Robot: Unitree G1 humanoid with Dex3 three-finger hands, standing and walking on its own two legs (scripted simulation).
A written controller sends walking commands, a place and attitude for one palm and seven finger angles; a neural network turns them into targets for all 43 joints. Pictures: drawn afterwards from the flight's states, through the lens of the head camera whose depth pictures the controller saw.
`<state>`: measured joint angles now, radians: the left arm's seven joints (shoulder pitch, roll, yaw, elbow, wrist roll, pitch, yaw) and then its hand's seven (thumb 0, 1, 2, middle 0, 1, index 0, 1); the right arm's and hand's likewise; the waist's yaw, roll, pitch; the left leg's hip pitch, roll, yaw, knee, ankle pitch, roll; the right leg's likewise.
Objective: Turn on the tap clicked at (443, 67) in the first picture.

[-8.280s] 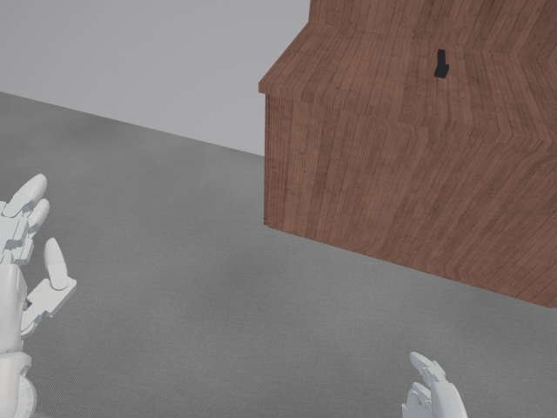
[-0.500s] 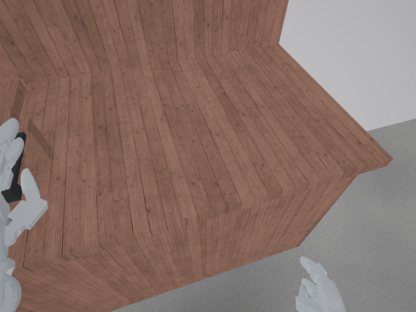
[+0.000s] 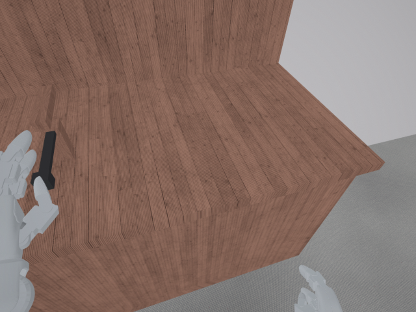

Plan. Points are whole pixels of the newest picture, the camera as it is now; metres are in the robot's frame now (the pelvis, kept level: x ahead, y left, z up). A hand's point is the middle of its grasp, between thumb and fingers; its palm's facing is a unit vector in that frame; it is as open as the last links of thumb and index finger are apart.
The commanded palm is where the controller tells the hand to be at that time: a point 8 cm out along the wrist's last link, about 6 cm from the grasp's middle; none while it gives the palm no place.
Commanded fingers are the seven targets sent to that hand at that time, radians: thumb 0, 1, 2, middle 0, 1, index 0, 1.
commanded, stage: look again from close up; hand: left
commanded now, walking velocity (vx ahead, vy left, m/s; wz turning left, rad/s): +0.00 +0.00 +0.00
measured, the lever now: (43, 181) +0.31 +0.34 +0.09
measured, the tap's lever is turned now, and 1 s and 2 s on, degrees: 0 0 0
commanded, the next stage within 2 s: come to a stop and stand still in 0.30 s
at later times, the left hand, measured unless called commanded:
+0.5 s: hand (11, 216) +0.20 +0.30 +0.16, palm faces +0.46 -0.82 -0.34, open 7.4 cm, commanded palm +0.12 +0.31 +0.18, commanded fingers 0.00 0.90 0.90 -0.20 -0.30 -0.20 -0.30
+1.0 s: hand (33, 221) +0.19 +0.26 +0.17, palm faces +0.44 -0.86 -0.27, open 7.4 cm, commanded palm +0.13 +0.29 +0.18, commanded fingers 0.00 0.90 0.90 -0.20 -0.30 -0.20 -0.30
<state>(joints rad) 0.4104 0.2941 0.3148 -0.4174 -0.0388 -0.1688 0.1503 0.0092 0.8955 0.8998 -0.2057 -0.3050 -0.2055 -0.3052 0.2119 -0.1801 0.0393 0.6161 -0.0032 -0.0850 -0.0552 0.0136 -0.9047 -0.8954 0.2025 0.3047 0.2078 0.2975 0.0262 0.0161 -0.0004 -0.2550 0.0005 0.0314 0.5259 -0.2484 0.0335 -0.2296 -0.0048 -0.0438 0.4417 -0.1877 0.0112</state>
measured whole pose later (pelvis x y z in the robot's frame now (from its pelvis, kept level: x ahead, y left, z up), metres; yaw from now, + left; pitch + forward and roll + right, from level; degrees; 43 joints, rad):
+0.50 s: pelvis -0.02 +0.02 -0.01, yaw +3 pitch +0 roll +0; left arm 0.31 0.44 0.38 -0.37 -0.08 -0.29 0.12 0.01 0.89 0.90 -0.21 -0.31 -0.21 -0.31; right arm 0.26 -0.23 0.02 0.63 0.00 -0.19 0.02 0.02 -0.91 -0.90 0.20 0.30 0.20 0.30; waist 0.05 -0.07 0.08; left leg -0.32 -0.07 0.02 0.53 -0.20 0.07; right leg -0.32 -0.07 -0.04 0.53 -0.20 0.02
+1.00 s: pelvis -0.02 +0.00 +0.00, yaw +3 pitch -1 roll -1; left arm 0.39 0.36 0.33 -0.42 -0.12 -0.24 0.11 0.01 0.89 0.90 -0.21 -0.31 -0.21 -0.31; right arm 0.20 -0.23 0.01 0.61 0.03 -0.17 0.00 0.01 -0.91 -0.90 0.20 0.30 0.21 0.30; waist 0.04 -0.02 0.05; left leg -0.28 -0.04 0.00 0.48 -0.19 0.04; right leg -0.26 -0.04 -0.06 0.45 -0.17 0.02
